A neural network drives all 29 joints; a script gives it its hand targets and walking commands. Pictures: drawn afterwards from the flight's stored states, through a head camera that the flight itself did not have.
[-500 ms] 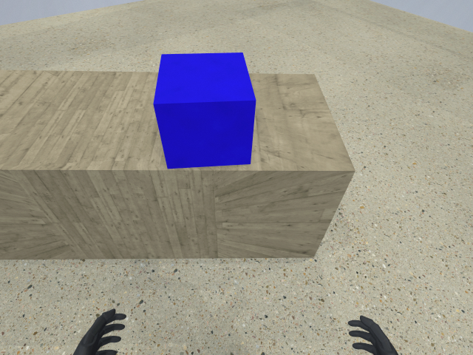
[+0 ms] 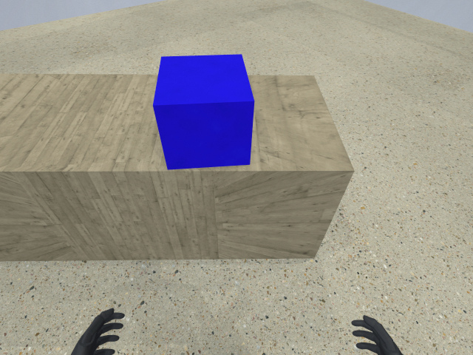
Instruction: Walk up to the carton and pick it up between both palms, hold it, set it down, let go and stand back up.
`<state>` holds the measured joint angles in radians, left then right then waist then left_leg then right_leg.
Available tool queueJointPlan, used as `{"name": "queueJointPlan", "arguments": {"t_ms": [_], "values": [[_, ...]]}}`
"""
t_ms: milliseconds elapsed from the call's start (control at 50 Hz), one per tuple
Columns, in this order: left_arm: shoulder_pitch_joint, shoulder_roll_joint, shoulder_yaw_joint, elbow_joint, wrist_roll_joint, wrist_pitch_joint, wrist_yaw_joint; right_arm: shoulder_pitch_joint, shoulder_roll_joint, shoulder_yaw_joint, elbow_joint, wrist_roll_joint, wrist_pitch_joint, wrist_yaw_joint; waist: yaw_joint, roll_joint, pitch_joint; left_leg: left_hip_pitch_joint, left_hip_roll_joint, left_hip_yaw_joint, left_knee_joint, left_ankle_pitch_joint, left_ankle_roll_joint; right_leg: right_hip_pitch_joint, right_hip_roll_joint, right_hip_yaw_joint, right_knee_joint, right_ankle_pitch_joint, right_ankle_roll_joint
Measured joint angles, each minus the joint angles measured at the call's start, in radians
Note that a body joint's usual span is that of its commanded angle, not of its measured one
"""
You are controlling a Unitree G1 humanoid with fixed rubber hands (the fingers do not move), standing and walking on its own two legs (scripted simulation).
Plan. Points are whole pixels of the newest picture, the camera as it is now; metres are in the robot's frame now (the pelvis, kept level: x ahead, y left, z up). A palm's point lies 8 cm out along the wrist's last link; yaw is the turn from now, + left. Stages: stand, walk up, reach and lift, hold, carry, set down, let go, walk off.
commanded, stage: stand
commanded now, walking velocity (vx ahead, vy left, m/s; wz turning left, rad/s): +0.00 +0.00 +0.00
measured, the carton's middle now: (205, 110) +0.84 +0.11 -0.05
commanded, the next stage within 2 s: walk up in 1.60 s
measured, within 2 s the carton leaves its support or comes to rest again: neither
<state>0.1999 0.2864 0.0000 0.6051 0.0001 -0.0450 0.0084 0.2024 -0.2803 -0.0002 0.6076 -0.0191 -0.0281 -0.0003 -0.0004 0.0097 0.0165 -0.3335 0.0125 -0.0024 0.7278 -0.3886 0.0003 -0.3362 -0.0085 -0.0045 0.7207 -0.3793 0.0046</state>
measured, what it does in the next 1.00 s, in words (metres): stands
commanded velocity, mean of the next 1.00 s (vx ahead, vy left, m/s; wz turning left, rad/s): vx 0.00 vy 0.00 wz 0.00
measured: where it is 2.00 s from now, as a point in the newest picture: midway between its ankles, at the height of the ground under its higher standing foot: outside the picture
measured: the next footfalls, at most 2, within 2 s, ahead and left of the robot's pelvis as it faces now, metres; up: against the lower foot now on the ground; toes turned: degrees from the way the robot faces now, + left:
none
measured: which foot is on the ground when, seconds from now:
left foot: down 0.00-1.00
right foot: down 0.00-1.00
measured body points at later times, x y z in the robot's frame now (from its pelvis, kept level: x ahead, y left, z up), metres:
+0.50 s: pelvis +0.00 -0.01 +0.00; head +0.01 -0.02 +0.45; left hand +0.16 +0.25 -0.07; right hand +0.16 -0.27 -0.09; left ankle +0.00 +0.12 -0.72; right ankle +0.00 -0.12 -0.72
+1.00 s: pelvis +0.00 -0.01 +0.00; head +0.00 -0.02 +0.45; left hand +0.15 +0.26 -0.08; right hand +0.16 -0.27 -0.09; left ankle +0.00 +0.12 -0.72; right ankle +0.00 -0.12 -0.72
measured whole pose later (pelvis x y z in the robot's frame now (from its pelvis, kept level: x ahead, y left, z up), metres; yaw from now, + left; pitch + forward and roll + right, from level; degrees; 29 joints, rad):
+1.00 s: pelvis +0.00 -0.01 +0.00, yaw +0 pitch +0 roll +1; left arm 0.20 0.30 0.00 0.64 0.00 -0.05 0.00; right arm 0.20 -0.30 0.00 0.64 -0.02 -0.03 0.00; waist 0.00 0.01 0.02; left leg -0.32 0.01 0.00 0.68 -0.36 0.00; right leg -0.34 -0.01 0.00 0.71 -0.37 -0.01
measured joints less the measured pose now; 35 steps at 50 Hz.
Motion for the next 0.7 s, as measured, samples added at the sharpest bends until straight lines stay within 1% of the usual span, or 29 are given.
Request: {"name": "queueJointPlan", "arguments": {"t_ms": [380,700], "values": [[0.000,0.008,0.000,0.004,0.000,0.000,-0.004,-0.004,-0.009,0.000,0.005,0.000,-0.001,0.000,0.000,0.002,0.000,0.012,-0.003,0.000,-0.027,0.014,0.000,0.000,-0.003,0.000,0.000,0.000,-0.009],[0.000,0.010,0.000,0.026,0.000,0.000,0.002,-0.004,-0.014,0.000,0.018,0.000,-0.001,0.000,0.000,-0.002,0.000,0.012,-0.004,0.000,-0.028,0.017,0.000,0.000,-0.003,0.000,0.000,0.002,-0.010]]}}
